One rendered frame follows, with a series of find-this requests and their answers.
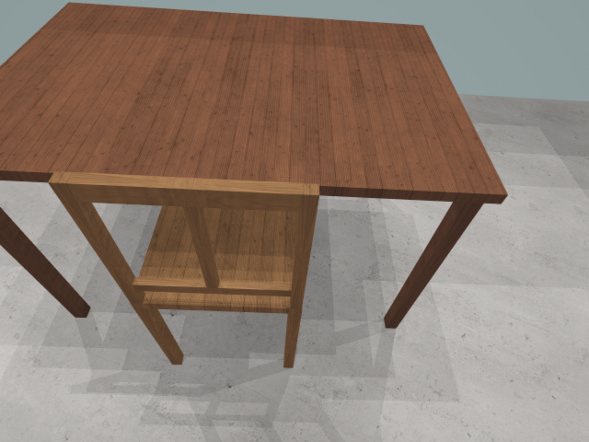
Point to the chair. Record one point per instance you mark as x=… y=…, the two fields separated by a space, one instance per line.
x=218 y=245

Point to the table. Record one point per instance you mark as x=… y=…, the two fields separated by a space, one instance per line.
x=364 y=109

